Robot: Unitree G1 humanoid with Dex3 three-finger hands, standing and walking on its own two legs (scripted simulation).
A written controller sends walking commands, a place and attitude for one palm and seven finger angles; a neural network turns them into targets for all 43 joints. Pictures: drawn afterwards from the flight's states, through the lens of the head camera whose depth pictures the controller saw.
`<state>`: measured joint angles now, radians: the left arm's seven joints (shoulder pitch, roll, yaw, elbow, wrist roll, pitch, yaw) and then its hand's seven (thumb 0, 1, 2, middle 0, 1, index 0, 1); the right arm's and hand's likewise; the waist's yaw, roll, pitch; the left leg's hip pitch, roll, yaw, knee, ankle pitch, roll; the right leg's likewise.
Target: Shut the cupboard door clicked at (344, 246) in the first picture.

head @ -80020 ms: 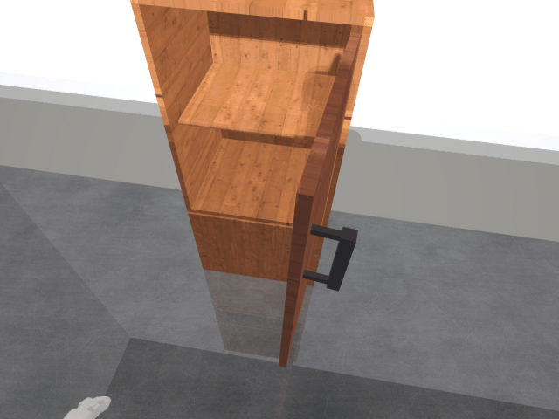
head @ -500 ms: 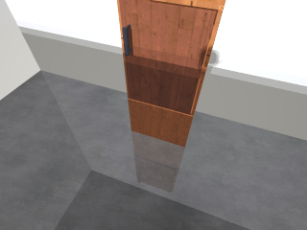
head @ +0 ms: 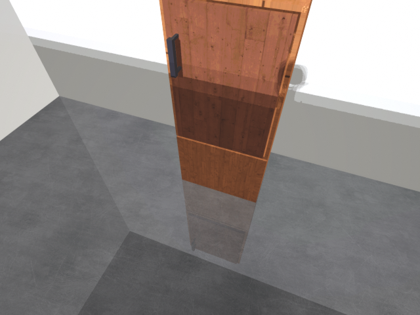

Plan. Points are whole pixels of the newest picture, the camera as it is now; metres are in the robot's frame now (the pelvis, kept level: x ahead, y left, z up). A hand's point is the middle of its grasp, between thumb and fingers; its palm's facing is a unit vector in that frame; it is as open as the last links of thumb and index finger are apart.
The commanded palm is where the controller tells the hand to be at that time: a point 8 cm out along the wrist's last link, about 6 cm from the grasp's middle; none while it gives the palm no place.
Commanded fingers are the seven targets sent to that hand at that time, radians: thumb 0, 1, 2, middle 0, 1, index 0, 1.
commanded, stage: stand and wait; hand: left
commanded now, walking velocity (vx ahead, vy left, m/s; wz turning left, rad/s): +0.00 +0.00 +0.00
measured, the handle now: (175, 55) +0.90 +0.17 +0.04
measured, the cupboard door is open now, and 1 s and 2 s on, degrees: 0 0 0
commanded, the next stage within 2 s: none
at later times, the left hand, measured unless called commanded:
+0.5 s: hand out of the picture +0.02 +0.18 -0.17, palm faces +0.02 -0.97 -0.24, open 7.4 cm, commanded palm none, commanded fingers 0.00 0.90 0.90 -0.20 -0.30 -0.20 -0.30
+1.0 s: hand out of the picture +0.00 +0.17 -0.18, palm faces +0.03 -0.98 -0.21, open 7.4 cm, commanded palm none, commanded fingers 0.00 0.90 0.90 -0.20 -0.30 -0.20 -0.30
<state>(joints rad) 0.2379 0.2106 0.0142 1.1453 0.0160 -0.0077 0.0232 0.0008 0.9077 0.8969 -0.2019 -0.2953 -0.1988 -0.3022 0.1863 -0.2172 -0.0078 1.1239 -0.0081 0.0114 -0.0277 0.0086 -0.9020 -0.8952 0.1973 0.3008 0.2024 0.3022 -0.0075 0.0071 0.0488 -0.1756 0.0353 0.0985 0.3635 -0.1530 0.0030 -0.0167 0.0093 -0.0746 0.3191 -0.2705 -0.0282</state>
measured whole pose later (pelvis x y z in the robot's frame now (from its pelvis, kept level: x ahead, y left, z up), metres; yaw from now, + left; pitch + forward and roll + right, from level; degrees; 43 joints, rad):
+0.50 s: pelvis +0.01 -0.01 +0.00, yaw +0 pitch -2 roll +0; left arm 0.25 0.19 0.02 1.14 0.01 -0.01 0.03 0.00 0.91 0.90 -0.20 -0.30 -0.20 -0.30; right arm 0.22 -0.20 0.00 1.13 -0.01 0.01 -0.04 0.01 -0.90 -0.90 0.20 0.30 0.20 0.30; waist -0.01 0.00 0.05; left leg -0.16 0.04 0.09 0.37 -0.18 -0.01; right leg 0.01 0.02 -0.08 0.31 -0.29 -0.04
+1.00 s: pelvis +0.01 -0.01 +0.00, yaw +0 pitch -2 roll +0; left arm 0.29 0.16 0.01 1.15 0.01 0.00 0.03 0.00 0.91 0.90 -0.20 -0.30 -0.20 -0.30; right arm 0.24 -0.17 0.00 1.14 -0.01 0.02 -0.04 0.01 -0.90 -0.90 0.20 0.30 0.20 0.30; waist -0.01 0.00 0.05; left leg -0.16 0.05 0.09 0.38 -0.18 -0.02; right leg 0.01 0.02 -0.08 0.32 -0.29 -0.05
